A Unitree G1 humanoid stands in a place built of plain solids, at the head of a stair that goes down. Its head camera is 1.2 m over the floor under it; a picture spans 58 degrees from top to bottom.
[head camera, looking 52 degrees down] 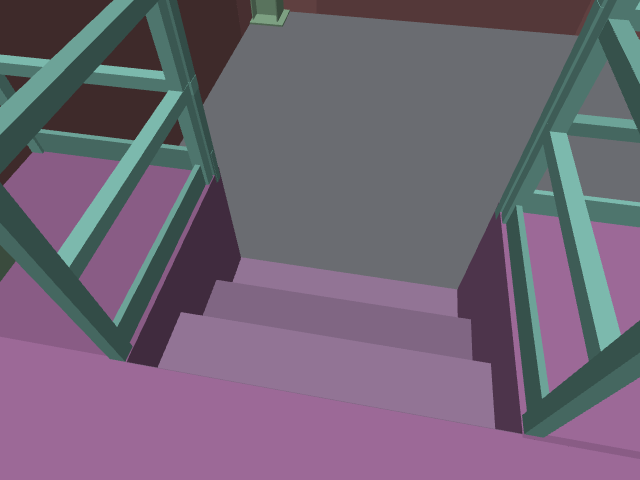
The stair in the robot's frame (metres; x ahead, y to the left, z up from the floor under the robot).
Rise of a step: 0.21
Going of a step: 0.28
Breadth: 1.12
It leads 10 degrees to the right of straight ahead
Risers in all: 4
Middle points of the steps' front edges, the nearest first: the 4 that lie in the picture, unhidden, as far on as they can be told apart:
0.40 0.01 0.00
0.67 -0.04 -0.21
0.95 -0.08 -0.42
1.22 -0.13 -0.63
